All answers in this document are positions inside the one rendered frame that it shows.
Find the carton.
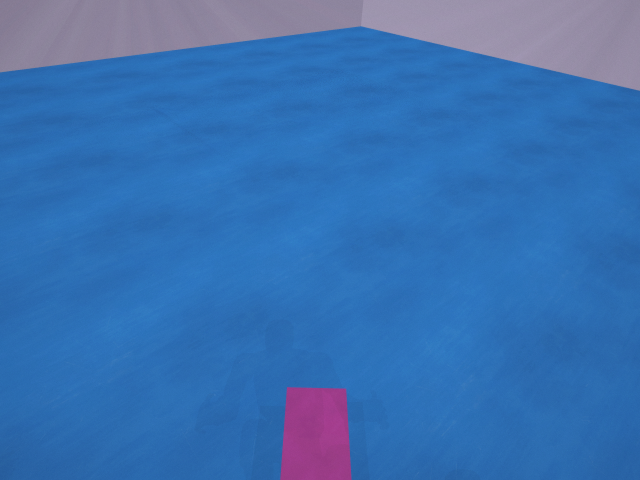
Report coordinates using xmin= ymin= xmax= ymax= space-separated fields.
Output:
xmin=280 ymin=387 xmax=352 ymax=480

